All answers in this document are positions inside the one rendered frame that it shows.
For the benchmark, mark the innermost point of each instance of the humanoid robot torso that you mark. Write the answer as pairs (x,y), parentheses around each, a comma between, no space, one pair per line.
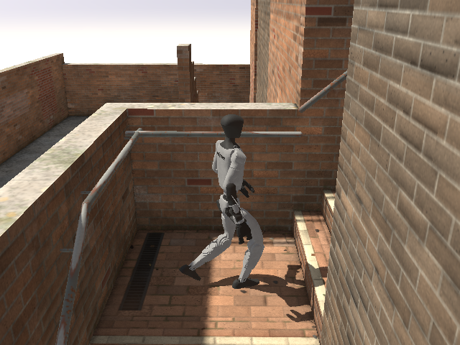
(223,165)

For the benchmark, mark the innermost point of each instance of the robot right upper arm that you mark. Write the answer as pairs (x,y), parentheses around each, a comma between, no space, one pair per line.
(238,159)

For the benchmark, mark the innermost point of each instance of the robot left thigh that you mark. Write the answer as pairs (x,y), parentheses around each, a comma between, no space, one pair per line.
(224,241)

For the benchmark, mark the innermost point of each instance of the left robot hand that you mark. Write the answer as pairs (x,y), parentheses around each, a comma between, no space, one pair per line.
(243,189)

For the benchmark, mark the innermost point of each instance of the robot right forearm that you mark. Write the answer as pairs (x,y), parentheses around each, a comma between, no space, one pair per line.
(234,209)

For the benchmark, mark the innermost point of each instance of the right robot hand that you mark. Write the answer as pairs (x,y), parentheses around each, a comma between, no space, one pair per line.
(243,230)

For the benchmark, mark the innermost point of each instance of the robot left upper arm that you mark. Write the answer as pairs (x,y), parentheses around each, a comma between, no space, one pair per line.
(214,165)

